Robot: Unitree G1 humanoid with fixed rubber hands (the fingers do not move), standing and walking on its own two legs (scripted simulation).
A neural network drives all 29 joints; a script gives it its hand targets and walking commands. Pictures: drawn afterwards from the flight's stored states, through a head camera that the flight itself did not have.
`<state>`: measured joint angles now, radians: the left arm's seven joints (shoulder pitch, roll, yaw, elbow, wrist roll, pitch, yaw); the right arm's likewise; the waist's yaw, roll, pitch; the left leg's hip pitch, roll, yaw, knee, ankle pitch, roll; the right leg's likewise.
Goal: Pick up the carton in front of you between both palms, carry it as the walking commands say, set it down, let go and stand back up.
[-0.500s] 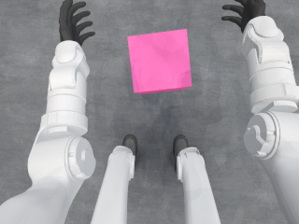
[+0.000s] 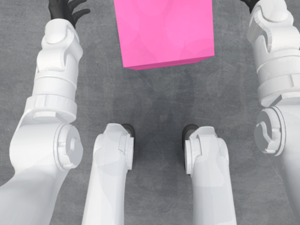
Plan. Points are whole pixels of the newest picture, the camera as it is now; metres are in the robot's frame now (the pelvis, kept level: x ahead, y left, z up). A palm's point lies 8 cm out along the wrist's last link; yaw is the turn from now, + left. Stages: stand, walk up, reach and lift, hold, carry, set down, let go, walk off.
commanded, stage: reach and lift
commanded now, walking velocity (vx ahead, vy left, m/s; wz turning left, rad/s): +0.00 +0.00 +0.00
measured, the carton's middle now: (163, 28) +0.55 -0.02 -0.34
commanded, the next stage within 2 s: none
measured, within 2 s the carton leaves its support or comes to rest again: leaves its support in 1.14 s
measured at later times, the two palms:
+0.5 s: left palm (92, 29) +0.54 +0.16 -0.27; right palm (232, 11) +0.57 -0.19 -0.27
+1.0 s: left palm (99, 28) +0.54 +0.14 -0.26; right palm (224, 10) +0.56 -0.17 -0.26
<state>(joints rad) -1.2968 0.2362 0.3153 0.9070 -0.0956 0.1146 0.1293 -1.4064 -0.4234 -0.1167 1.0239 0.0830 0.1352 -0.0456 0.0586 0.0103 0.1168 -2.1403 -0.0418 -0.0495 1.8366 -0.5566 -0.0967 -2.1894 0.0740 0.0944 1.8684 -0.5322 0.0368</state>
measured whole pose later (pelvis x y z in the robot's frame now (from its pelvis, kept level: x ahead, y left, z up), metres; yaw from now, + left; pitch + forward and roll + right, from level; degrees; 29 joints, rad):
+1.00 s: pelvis -0.02 +0.01 -0.09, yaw +0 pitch +36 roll +3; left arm -1.57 0.17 0.40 1.01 0.02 0.16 0.11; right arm -1.69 -0.42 -0.15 1.22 0.01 0.16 0.00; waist 0.03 -0.01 0.46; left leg -2.20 -0.06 -0.04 2.17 -0.60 -0.10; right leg -2.24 0.04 0.07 2.20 -0.58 0.03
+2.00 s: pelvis +0.00 +0.02 +0.08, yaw -4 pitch +42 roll +1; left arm -0.95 -0.12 0.54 0.63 0.24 0.35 0.11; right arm -0.98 -0.06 -0.39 0.74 -0.24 0.45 -0.01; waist 0.03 0.03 -0.21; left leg -1.81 -0.11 -0.11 1.58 -0.50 -0.08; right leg -1.84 0.10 0.13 1.57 -0.46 0.08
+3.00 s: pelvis +0.09 +0.02 +0.31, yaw -4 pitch +2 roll +0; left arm -0.26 -0.15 0.24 0.44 0.26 0.48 0.03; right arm -0.21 0.14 -0.23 0.43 -0.22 0.55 -0.04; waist 0.00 -0.01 -0.13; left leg -0.26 -0.04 -0.16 0.48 -0.25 -0.02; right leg -0.27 0.04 0.15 0.46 -0.23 0.02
